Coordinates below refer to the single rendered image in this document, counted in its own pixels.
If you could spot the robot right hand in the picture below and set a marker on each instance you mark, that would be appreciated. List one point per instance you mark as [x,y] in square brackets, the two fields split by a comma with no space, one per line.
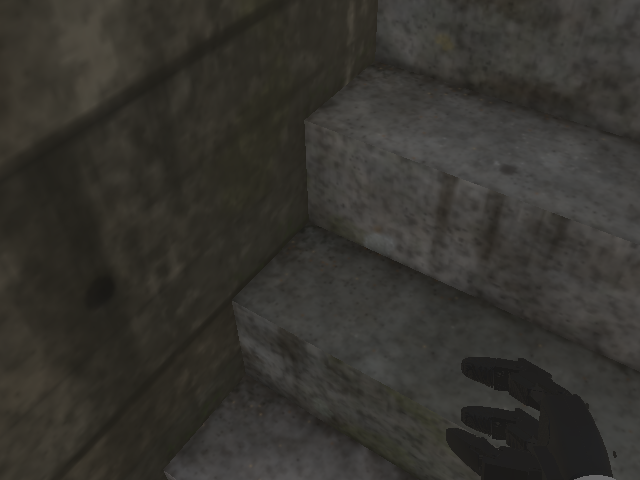
[565,444]

